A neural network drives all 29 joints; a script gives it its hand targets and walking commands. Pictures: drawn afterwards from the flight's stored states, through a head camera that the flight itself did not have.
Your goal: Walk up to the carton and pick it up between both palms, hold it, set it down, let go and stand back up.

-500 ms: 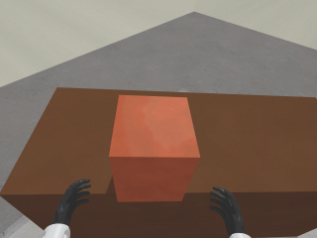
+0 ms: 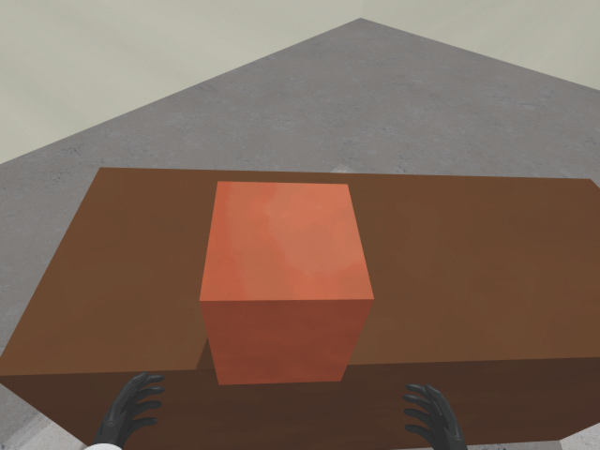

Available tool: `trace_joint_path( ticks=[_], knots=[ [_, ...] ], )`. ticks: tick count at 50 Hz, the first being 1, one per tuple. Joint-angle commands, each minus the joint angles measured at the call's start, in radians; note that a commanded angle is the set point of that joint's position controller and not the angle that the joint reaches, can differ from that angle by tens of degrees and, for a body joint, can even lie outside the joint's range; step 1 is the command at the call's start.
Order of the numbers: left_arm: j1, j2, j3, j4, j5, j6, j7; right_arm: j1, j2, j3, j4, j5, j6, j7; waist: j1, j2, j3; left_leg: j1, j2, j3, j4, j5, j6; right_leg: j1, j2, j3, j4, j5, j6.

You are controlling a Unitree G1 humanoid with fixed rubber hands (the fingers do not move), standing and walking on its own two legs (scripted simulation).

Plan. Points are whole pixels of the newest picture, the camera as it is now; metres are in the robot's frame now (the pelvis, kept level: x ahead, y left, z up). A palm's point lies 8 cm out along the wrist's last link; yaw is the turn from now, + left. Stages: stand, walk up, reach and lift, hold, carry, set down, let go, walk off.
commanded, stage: set down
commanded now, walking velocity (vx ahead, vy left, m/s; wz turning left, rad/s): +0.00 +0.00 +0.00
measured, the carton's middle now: (282, 286) +0.36 +0.05 +0.00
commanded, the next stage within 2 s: let go in 0.62 s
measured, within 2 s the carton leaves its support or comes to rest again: neither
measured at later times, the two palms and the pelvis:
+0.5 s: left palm (128, 442) +0.15 +0.23 -0.08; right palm out of the picture +0.15 -0.22 -0.08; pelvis -0.01 -0.01 +0.00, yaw +0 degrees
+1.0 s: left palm (140, 441) +0.15 +0.22 -0.08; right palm out of the picture +0.14 -0.24 -0.08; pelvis -0.01 -0.01 +0.00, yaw +0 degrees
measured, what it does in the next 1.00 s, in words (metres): stands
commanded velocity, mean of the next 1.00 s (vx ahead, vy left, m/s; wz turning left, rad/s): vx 0.00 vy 0.00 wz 0.00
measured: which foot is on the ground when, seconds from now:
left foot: down 0.00-1.00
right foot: down 0.00-1.00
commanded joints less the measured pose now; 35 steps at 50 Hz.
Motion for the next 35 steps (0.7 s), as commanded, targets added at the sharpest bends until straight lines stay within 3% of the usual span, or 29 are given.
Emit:
trace_joint_path(
  ticks=[1, 19, 35],
  knots=[
    [-0.068, 0.093, 0.034, -0.101, 0.015, 0.006, 0.003, -0.065, -0.093, -0.033, -0.070, -0.012, -0.016, 0.003, -0.008, 0.075, -0.020, 0.250, -0.001, -0.042, 0.032, 0.333, -0.013, -0.295, -0.042, 0.037, -0.131, 0.108, 0.025],
    [-0.126, 0.082, 0.029, -0.034, 0.047, 0.124, 0.000, -0.142, -0.126, -0.056, 0.034, -0.054, 0.026, 0.012, -0.034, 0.055, -0.024, 0.258, -0.010, -0.038, 0.044, 0.261, -0.017, -0.316, -0.040, 0.015, -0.104, 0.147, 0.045],
    [-0.162, 0.069, 0.029, -0.018, 0.065, 0.149, 0.011, -0.171, -0.161, -0.070, 0.081, -0.067, 0.014, 0.027, -0.044, 0.036, -0.047, 0.258, -0.009, -0.037, 0.053, 0.224, -0.009, -0.316, -0.043, 0.020, -0.079, 0.219, 0.054]
  ],
)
